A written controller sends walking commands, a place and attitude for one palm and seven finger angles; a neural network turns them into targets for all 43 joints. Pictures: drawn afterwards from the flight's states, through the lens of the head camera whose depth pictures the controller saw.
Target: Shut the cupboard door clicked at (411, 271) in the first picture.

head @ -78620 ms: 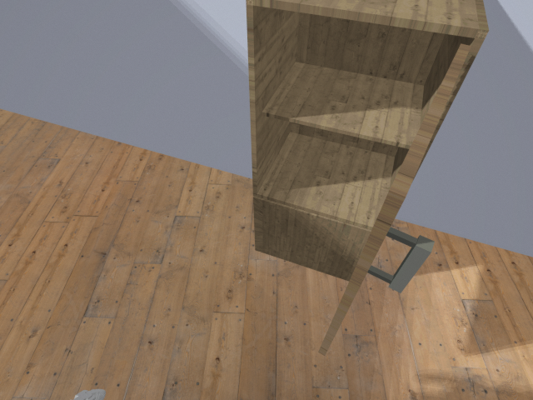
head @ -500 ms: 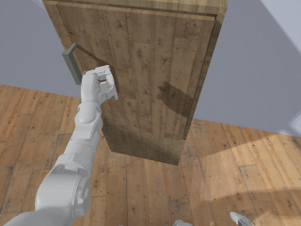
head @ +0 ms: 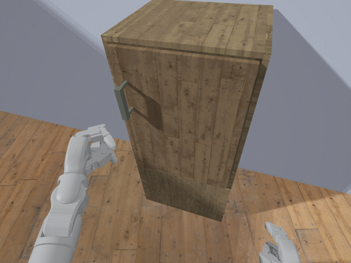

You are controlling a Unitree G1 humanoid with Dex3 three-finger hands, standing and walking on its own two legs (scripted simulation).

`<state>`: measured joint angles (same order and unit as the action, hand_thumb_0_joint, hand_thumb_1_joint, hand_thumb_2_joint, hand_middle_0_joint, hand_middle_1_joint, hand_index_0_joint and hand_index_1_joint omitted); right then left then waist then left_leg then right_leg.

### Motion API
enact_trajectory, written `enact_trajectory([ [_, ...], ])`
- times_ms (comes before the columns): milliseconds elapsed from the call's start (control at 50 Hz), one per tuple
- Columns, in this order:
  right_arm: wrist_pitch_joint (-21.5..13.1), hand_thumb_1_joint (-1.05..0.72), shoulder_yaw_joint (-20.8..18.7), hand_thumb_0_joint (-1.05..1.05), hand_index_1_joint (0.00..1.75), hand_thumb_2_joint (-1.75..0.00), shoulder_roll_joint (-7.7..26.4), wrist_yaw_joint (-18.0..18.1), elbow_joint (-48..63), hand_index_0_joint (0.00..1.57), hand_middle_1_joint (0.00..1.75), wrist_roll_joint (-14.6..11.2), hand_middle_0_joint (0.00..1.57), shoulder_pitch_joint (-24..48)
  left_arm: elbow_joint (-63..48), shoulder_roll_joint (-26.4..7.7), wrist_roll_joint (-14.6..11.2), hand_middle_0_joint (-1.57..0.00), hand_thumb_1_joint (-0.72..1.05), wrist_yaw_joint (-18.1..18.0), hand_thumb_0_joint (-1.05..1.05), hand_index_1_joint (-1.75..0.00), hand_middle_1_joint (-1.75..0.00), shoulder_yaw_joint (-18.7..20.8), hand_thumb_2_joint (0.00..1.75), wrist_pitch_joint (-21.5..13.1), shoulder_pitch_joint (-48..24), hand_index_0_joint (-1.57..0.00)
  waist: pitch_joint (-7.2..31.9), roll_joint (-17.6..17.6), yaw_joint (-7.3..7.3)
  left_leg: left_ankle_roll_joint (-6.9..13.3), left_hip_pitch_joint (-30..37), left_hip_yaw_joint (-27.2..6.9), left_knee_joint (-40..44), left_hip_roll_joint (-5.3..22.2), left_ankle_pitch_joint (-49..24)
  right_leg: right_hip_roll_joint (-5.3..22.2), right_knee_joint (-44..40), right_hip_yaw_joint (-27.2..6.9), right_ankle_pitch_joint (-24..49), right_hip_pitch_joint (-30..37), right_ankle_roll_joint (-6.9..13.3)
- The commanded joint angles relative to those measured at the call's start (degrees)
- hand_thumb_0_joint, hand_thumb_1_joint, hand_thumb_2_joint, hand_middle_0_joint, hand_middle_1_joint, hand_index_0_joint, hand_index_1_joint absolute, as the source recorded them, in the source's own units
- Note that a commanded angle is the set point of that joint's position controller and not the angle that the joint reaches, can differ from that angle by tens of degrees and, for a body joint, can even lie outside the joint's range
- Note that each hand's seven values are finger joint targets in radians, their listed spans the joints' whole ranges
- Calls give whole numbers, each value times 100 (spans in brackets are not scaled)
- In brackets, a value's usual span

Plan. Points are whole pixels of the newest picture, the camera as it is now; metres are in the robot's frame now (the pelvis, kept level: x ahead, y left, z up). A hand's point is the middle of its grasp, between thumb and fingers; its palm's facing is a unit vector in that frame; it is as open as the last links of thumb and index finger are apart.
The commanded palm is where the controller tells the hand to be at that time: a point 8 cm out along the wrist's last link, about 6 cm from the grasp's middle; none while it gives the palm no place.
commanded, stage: draw the hand back to the body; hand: left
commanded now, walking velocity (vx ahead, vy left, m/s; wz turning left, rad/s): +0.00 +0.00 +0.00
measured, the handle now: (125, 100) +0.59 +0.21 +0.05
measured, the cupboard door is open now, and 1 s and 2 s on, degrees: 0 0 0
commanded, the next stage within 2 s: step back with the hand held close in 0.92 s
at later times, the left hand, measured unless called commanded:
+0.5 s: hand (30, 183) +0.21 +0.27 +0.16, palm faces +0.43 -0.82 -0.38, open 5.8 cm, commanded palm +0.16 +0.31 +0.18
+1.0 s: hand (22, 188) +0.20 +0.27 +0.17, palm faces +0.47 -0.79 -0.39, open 7.4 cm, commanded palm +0.15 +0.31 +0.18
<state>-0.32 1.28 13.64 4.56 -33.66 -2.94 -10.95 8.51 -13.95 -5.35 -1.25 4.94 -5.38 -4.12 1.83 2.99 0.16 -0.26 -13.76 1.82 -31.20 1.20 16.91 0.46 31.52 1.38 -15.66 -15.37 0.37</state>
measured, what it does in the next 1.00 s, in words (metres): stands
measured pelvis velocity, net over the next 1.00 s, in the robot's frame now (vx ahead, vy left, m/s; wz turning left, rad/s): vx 0.01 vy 0.01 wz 0.01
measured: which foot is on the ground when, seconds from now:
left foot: down 0.00-1.00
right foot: down 0.00-1.00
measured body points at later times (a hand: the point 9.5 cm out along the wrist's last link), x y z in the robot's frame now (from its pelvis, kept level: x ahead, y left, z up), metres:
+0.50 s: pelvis +0.02 +0.01 +0.01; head -0.01 -0.02 +0.46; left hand +0.18 +0.31 +0.18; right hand +0.20 -0.20 -0.08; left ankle +0.00 +0.12 -0.73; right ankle +0.01 -0.11 -0.73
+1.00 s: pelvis +0.01 +0.01 +0.01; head -0.01 -0.02 +0.46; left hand +0.17 +0.31 +0.19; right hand +0.21 -0.21 -0.07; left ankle +0.00 +0.12 -0.73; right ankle +0.01 -0.11 -0.73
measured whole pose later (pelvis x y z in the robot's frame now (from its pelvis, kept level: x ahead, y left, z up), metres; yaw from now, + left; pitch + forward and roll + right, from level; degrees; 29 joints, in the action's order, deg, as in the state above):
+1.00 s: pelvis +0.01 +0.01 +0.01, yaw +0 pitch -4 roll +0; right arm -5.9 1.0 12.6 4.9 -36.2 -0.8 -11.4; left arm -21.3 -19.1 -3.6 -6.2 19.4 -3.9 26.4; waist 0.3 4.1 3.5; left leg 0.0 -5.1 1.5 -24.5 1.1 15.2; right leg 0.4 23.6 1.8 -13.4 -5.9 -0.1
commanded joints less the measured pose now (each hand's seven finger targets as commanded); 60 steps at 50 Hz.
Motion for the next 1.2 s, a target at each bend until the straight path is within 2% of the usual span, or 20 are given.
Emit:
enact_trajectory([
  [0,-273,-90,-120,0,30,-90,497,61,823,20,30,58,20,678,-1814,-996,95,-92,90,-285,0,-108,-108,535,90,-218,-1083,-92,628,-255,62,173,437,-21,869,-91,-758,-26,-885,19,779,686,14],
  [20,-280,-90,-116,0,30,-90,493,59,833,20,30,72,20,698,-2012,-1009,111,-89,90,-307,0,-105,-105,560,90,-201,-1004,-89,658,-118,61,172,545,1,913,-94,-806,-26,-933,17,821,731,16],
  [60,-303,-90,-106,0,30,-90,500,55,821,20,30,94,20,713,-2185,-1068,126,-83,90,-337,0,-99,-99,645,90,-161,-590,-83,564,-156,108,162,570,-25,1008,-84,-922,-28,-1015,40,897,891,32],
  [100,-323,-90,-78,0,30,-90,471,46,826,20,30,107,20,770,-2540,-1031,143,-78,90,-356,0,-93,-93,639,90,-144,-440,-78,494,130,100,131,693,-42,1098,-74,-984,-47,-1058,72,926,909,41],
  [180,-430,-90,-77,0,30,-90,488,40,829,20,30,159,20,790,-3029,-1043,176,-67,90,-411,0,-81,-81,727,90,-121,10,-67,420,168,123,101,791,-125,1221,-56,-997,-66,-1112,115,867,985,43],
  [320,-534,-90,-123,0,30,-90,473,10,797,20,30,219,20,808,-3590,-1361,162,-47,90,-483,0,-60,-60,1419,90,-117,1273,-47,405,-32,262,79,711,-122,1188,-42,-1353,-59,-1069,152,1187,1202,23],
  [380,-591,-90,-163,0,30,-90,473,-1,790,20,30,222,20,788,-3924,-1492,161,-39,90,-498,0,-51,-51,1695,90,-129,1758,-39,493,105,300,81,727,-85,1115,-43,-1640,-28,-1017,139,1439,1307,14],
  [520,-724,-90,-229,0,30,-90,456,-3,750,20,30,210,20,739,-4294,-1770,126,-20,90,-572,0,-30,-30,2315,90,-162,2752,-20,249,103,372,80,600,-35,1020,-23,-1768,-31,-985,150,1511,1178,-7],
  [540,-737,-90,-225,0,30,-90,466,-5,708,20,30,204,20,721,-4198,-1545,148,-20,90,-554,0,-30,-30,2087,90,-151,2666,-20,130,69,306,76,578,-32,1045,-22,-1624,-32,-1007,158,1351,1047,-17],
  [600,-803,-90,-263,0,30,-90,540,29,643,20,30,205,20,682,-4101,-1479,194,-20,90,-589,0,-30,-30,1930,90,-155,2347,-20,-47,-53,240,116,584,-44,1091,-20,-1337,-28,-1079,153,1053,863,-33],
  [700,-861,-90,-264,0,30,-90,527,84,633,20,30,214,20,724,-4113,-1588,193,-20,90,-641,0,-30,-30,2011,90,-194,2246,-20,124,-163,297,165,627,-42,1093,-65,-1145,-3,-1102,118,878,952,-33],
  [760,-900,-90,-258,0,30,-90,513,92,608,20,30,234,20,748,-4206,-1758,201,-20,90,-650,0,-30,-30,2197,90,-216,2386,-20,247,71,365,151,623,-31,1071,-79,-1243,-10,-1105,92,1023,1085,-17],
  [920,-883,-90,-226,0,30,-90,444,54,637,20,30,223,20,750,-4159,-1625,165,-20,90,-609,0,-30,-30,2168,90,-214,2528,-20,-20,245,350,99,521,1,1113,-49,-1231,-22,-1118,97,999,1028,-12],
  [1020,-869,-90,-259,0,30,-90,459,51,658,20,30,216,20,728,-4112,-1589,153,-20,90,-586,0,-30,-30,2137,90,-225,2606,-20,20,-46,333,126,562,30,1102,-37,-1229,-31,-1144,80,1002,999,-37],
  [1040,-747,-90,-331,0,30,-90,663,24,840,20,30,189,20,639,-4434,-2184,179,-20,90,-626,0,-30,-30,2709,90,-452,2027,-20,7,12,120,240,156,-23,780,98,-826,280,-1316,-437,1266,662,25],
  [1060,-705,-90,-311,0,30,-90,590,49,770,20,30,190,20,616,-4244,-2268,186,-20,90,-631,0,-30,-30,2788,90,-533,2092,-20,20,-168,125,230,126,-104,608,48,-703,471,-1384,-578,1361,573,90],
  [1080,-653,-90,-322,0,30,-90,572,52,726,20,30,213,20,597,-3885,-1845,175,-20,90,-599,0,-30,-30,2438,90,-548,2673,-20,133,-363,65,212,162,-74,478,47,-798,586,-1332,-569,1431,448,128],
  [1100,-596,-90,-348,0,30,-90,600,28,748,20,30,217,20,588,-3858,-1717,182,-20,90,-588,0,-30,-30,2287,90,-565,2838,-20,231,-384,58,193,160,-61,397,40,-874,626,-1290,-589,1462,393,142],
  [1140,-496,-90,-387,0,30,-90,618,23,759,20,30,209,20,574,-3888,-1745,175,-20,90,-622,0,-30,-30,2309,90,-614,3051,-20,492,-404,40,180,161,-83,376,87,-1164,638,-1094,-512,1704,456,137],
  [1180,-413,-90,-405,0,30,-90,632,54,808,20,30,198,20,583,-3995,-1853,166,-20,90,-661,0,-30,-30,2404,90,-638,3167,-20,730,-205,29,164,146,-138,435,175,-1717,597,-768,-362,2219,630,93],
])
